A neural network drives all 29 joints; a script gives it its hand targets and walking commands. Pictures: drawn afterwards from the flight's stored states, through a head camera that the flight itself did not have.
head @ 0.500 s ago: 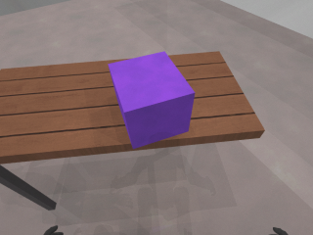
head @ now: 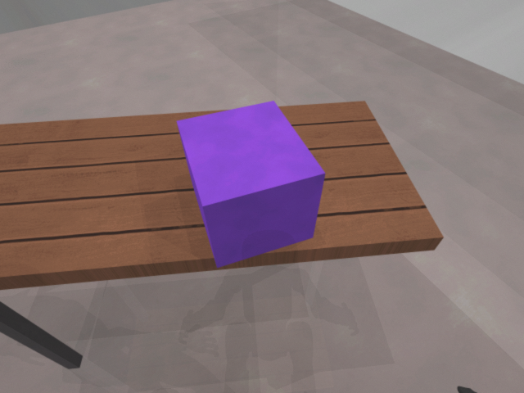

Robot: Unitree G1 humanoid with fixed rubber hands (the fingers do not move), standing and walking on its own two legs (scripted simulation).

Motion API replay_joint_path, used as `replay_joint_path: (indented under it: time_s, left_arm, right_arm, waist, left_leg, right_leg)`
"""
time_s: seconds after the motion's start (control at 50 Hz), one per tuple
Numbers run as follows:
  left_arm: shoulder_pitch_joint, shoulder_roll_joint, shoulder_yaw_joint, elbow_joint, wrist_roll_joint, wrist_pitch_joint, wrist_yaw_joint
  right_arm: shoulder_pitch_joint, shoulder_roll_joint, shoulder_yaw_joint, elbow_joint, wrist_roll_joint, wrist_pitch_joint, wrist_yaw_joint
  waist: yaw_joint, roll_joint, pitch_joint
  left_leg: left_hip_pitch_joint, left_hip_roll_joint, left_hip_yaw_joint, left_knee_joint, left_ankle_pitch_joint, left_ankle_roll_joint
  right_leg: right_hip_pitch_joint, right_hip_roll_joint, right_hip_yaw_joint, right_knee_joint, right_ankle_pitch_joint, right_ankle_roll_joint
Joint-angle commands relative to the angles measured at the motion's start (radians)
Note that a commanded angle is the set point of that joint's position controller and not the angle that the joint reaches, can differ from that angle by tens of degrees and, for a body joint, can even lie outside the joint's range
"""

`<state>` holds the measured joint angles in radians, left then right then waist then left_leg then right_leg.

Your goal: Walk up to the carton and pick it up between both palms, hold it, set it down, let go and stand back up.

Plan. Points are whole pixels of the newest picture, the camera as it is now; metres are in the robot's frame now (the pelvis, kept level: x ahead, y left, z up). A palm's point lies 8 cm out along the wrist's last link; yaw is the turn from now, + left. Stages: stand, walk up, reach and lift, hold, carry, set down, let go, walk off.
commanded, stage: walk up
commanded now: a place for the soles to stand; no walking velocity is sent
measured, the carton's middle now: (246, 180) +0.49 +0.05 +0.03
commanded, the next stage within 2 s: none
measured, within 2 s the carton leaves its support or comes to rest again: neither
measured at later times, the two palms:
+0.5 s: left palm (98, 351) +0.22 +0.31 -0.11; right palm (470, 383) +0.16 -0.32 -0.13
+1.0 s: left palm (97, 375) +0.18 +0.31 -0.13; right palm (476, 372) +0.17 -0.32 -0.09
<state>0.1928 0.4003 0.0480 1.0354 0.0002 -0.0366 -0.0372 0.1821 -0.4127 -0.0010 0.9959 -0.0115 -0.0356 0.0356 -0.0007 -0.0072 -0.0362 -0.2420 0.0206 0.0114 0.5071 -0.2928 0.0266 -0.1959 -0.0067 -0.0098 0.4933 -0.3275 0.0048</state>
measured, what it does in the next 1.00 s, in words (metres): walks ahead: right foot, then left foot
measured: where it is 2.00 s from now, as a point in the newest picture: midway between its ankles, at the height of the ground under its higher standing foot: outside the picture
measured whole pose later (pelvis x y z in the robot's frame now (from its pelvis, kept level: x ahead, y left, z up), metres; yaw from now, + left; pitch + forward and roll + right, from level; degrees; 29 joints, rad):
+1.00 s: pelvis +0.11 +0.01 -0.01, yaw +2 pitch -1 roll -1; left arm 0.15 0.38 0.04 0.93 0.00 0.05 0.00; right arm 0.21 -0.42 0.00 0.98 -0.01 -0.01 -0.01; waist 0.00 -0.04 0.13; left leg -0.28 0.04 -0.02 0.59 -0.29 0.00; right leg -0.30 0.03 -0.01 0.81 -0.44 -0.01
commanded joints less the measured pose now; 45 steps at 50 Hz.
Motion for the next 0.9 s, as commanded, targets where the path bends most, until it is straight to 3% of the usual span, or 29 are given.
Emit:
replay_joint_path:
  time_s: [0.0,0.02,0.06,0.1,0.12,0.14,0.16,0.18,0.2,0.26,0.36,0.38,0.4,0.42,0.44,0.46,0.48,0.5,0.52,0.56,0.62,0.7,0.72,0.74,0.76,0.78,0.8,0.82,0.88]
  left_arm:
    - [0.069,0.272,0.064,-0.081,0.018,-0.035,0.018]
    - [0.086,0.264,0.059,-0.086,0.022,-0.033,0.019]
    - [0.085,0.294,0.075,-0.103,0.025,-0.032,0.016]
    - [0.037,0.279,0.066,-0.136,0.022,-0.025,0.022]
    - [-0.034,0.256,0.055,-0.152,0.010,-0.023,0.019]
    - [-0.088,0.206,0.045,-0.188,0.009,-0.031,0.018]
    - [-0.067,0.134,0.027,-0.206,0.009,-0.034,0.026]
    - [-0.072,0.184,0.024,-0.218,0.016,-0.020,0.036]
    - [-0.072,0.199,0.028,-0.217,0.010,-0.021,0.032]
    - [-0.073,0.157,0.021,-0.210,-0.007,-0.015,0.007]
    - [-0.072,0.142,0.025,-0.191,0.017,-0.008,0.018]
    - [-0.009,0.133,0.031,-0.148,0.013,-0.015,0.029]
    - [0.072,0.148,0.032,-0.102,0.011,-0.016,0.042]
    - [0.116,0.173,0.043,-0.074,0.013,-0.013,0.047]
    - [0.174,0.235,0.064,-0.078,0.020,-0.013,0.056]
    - [0.141,0.239,0.059,-0.105,0.016,-0.008,0.065]
    - [0.044,0.249,0.047,-0.144,0.009,-0.008,0.070]
    - [-0.031,0.235,0.042,-0.175,-0.002,-0.010,0.069]
    - [-0.066,0.207,0.028,-0.177,0.003,-0.002,0.066]
    - [-0.105,0.241,0.045,-0.193,0.006,0.009,0.063]
    - [-0.062,0.221,0.037,-0.186,0.009,0.025,0.062]
    - [-0.116,0.238,0.044,-0.194,0.003,0.052,0.052]
    - [-0.134,0.226,0.032,-0.192,0.010,0.064,0.049]
    - [-0.158,0.202,0.029,-0.206,0.001,0.070,0.046]
    - [-0.141,0.169,0.021,-0.217,-0.020,0.069,0.046]
    - [-0.129,0.178,0.027,-0.189,-0.013,0.084,0.044]
    - [-0.087,0.192,0.036,-0.184,-0.009,0.095,0.050]
    - [-0.078,0.213,0.045,-0.188,0.002,0.104,0.051]
    - [-0.006,0.181,0.036,-0.137,-0.010,0.083,0.042]
  right_arm:
    - [-0.097,-0.170,-0.073,-0.117,-0.015,-0.034,-0.004]
    - [-0.105,-0.152,-0.075,-0.133,-0.025,-0.035,-0.003]
    - [-0.087,-0.151,-0.070,-0.146,-0.028,-0.040,-0.006]
    - [-0.019,-0.167,-0.076,-0.101,-0.030,-0.051,-0.008]
    - [0.111,-0.184,-0.096,-0.061,-0.026,-0.056,-0.012]
    - [0.238,-0.270,-0.132,-0.032,-0.033,-0.058,-0.026]
    - [0.267,-0.335,-0.144,-0.033,-0.030,-0.064,-0.031]
    - [0.253,-0.326,-0.126,-0.041,-0.004,-0.061,-0.028]
    - [0.213,-0.290,-0.124,-0.055,-0.002,-0.054,-0.034]
    - [0.140,-0.231,-0.097,-0.072,0.003,-0.035,-0.049]
    - [0.108,-0.237,-0.090,-0.106,0.016,-0.019,-0.043]
    - [0.072,-0.224,-0.077,-0.102,0.031,-0.018,-0.048]
    - [0.049,-0.226,-0.069,-0.121,0.032,-0.008,-0.046]
    - [0.038,-0.166,-0.060,-0.128,0.048,-0.007,-0.048]
    - [0.016,-0.161,-0.048,-0.144,0.049,-0.006,-0.048]
    - [0.098,-0.089,-0.034,-0.134,0.048,0.000,-0.050]
    - [0.133,-0.147,-0.056,-0.087,0.029,0.022,-0.064]
    - [0.121,-0.153,-0.056,-0.077,0.028,0.033,-0.061]
    - [0.134,-0.153,-0.053,-0.064,0.029,0.029,-0.062]
    - [0.121,-0.144,-0.056,-0.048,0.025,0.028,-0.051]
    - [0.072,-0.154,-0.065,-0.042,0.025,0.033,-0.043]
    - [0.130,-0.142,-0.065,-0.017,0.006,0.031,-0.052]
    - [0.139,-0.153,-0.076,-0.005,-0.001,0.030,-0.059]
    - [0.152,-0.177,-0.081,-0.004,-0.002,0.029,-0.054]
    - [0.102,-0.226,-0.094,-0.037,-0.015,0.026,-0.056]
    - [0.053,-0.295,-0.104,-0.056,-0.018,0.024,-0.051]
    - [-0.014,-0.343,-0.112,-0.107,-0.027,0.020,-0.047]
    - [-0.042,-0.344,-0.103,-0.112,-0.020,0.016,-0.053]
    - [-0.031,-0.259,-0.091,-0.121,0.002,0.012,-0.067]
  waist:
    - [0.047,-0.105,-0.015]
    - [0.049,-0.078,0.024]
    - [0.042,-0.177,0.144]
    - [-0.007,-0.081,0.146]
    - [-0.093,-0.037,0.048]
    - [-0.141,0.123,-0.005]
    - [-0.110,0.281,-0.030]
    - [-0.107,0.178,-0.051]
    - [-0.079,0.082,-0.002]
    - [-0.046,0.117,0.124]
    - [-0.046,0.164,0.114]
    - [-0.013,0.099,0.061]
    - [0.027,0.131,-0.006]
    - [0.057,0.025,-0.099]
    - [0.109,-0.065,-0.133]
    - [0.061,-0.192,-0.155]
    - [0.024,-0.110,-0.050]
    - [0.012,-0.092,0.038]
    - [-0.004,-0.106,0.084]
    - [-0.002,-0.201,0.130]
    - [0.023,-0.213,-0.002]
    - [-0.019,-0.148,0.057]
    - [-0.024,-0.196,0.062]
    - [-0.048,-0.140,0.033]
    - [-0.034,0.012,0.054]
    - [-0.032,0.166,0.090]
    - [-0.009,0.269,0.130]
    - [0.005,0.203,0.196]
    - [0.037,0.141,0.139]
  left_leg:
    - [-0.184,-0.026,0.024,0.139,0.037,0.037]
    - [-0.279,-0.051,0.062,0.123,-0.176,0.014]
    - [-0.336,0.008,0.023,0.133,-0.294,0.025]
    - [-0.185,-0.028,0.049,-0.044,-0.122,0.040]
    - [0.140,-0.012,0.011,-0.214,0.031,0.064]
    - [0.408,0.129,-0.210,-0.231,0.193,0.111]
    - [0.619,0.338,-0.485,-0.203,0.574,0.198]
    - [0.582,0.394,-0.525,-0.140,0.646,0.260]
    - [0.484,0.369,-0.488,-0.133,0.710,0.281]
    - [0.340,0.194,-0.181,-0.120,0.638,0.155]
    - [0.112,0.142,-0.066,-0.042,0.767,0.134]
    - [0.052,0.120,-0.049,0.010,0.694,0.116]
    - [0.044,0.069,-0.005,0.136,0.634,0.081]
    - [-0.021,0.037,-0.010,0.206,0.560,0.049]
    - [-0.128,-0.004,-0.011,0.378,0.354,0.011]
    - [-0.247,-0.077,-0.022,0.499,-0.204,-0.012]
    - [-0.118,-0.036,-0.127,0.560,-0.331,-0.004]
    - [-0.063,-0.026,-0.107,0.555,-0.312,0.002]
    - [-0.075,-0.015,-0.062,0.506,-0.319,-0.006]
    - [-0.056,0.016,-0.060,0.406,-0.328,-0.019]
    - [-0.036,-0.006,-0.051,0.235,-0.251,-0.020]
    - [0.036,-0.014,0.024,0.037,-0.056,-0.022]
    - [0.042,-0.032,0.029,-0.028,0.002,-0.023]
    - [0.060,-0.009,-0.008,0.006,0.036,-0.004]
    - [-0.018,0.092,-0.125,-0.078,0.053,0.034]
    - [-0.143,0.243,-0.354,-0.222,-0.051,0.115]
    - [-0.266,0.342,-0.475,-0.290,-0.124,0.207]
    - [-0.337,0.356,-0.484,-0.276,-0.090,0.238]
    - [-0.150,0.222,-0.286,-0.148,0.114,0.159]
  right_leg:
    - [0.273,-0.202,0.251,-0.099,0.263,-0.159]
    - [0.323,-0.250,0.299,-0.103,0.350,-0.185]
    - [0.224,-0.344,0.317,-0.115,0.359,-0.253]
    - [0.141,-0.243,0.204,0.014,0.417,-0.189]
    - [-0.010,-0.158,0.085,0.208,0.495,-0.139]
    - [-0.267,-0.031,-0.051,0.486,0.369,-0.058]
    - [-0.544,0.074,-0.070,0.615,-0.175,-0.007]
    - [-0.550,-0.001,0.050,0.616,-0.289,-0.013]
    - [-0.514,-0.024,0.045,0.645,-0.289,-0.016]
    - [-0.453,-0.056,0.032,0.427,-0.137,-0.010]
    - [-0.176,-0.009,-0.123,0.165,0.104,-0.024]
    - [-0.052,0.007,-0.111,0.075,0.251,-0.028]
    - [0.090,0.037,-0.134,0.008,0.366,-0.030]
    - [0.247,0.023,-0.104,0.025,0.461,-0.057]
    - [0.356,-0.107,0.047,0.002,0.647,-0.097]
    - [0.373,-0.330,0.365,-0.024,0.736,-0.195]
    - [0.108,-0.375,0.380,-0.076,0.603,-0.264]
    - [-0.046,-0.381,0.329,-0.125,0.538,-0.271]
    - [-0.083,-0.301,0.233,-0.119,0.480,-0.244]
    - [-0.146,-0.285,0.219,-0.127,0.313,-0.204]
    - [-0.026,-0.236,0.238,-0.105,0.159,-0.185]
    - [-0.100,-0.211,0.151,-0.012,0.239,-0.140]
    - [-0.106,-0.189,0.152,0.027,0.279,-0.141]
    - [-0.172,-0.187,0.174,0.030,0.189,-0.120]
    - [-0.185,-0.118,0.118,0.125,0.086,-0.085]
    - [-0.189,0.027,-0.004,0.316,-0.133,-0.039]
    - [-0.165,0.057,0.020,0.528,-0.233,-0.037]
    - [-0.179,0.067,0.103,0.620,-0.247,-0.042]
    - [-0.200,0.045,0.129,0.578,-0.202,-0.037]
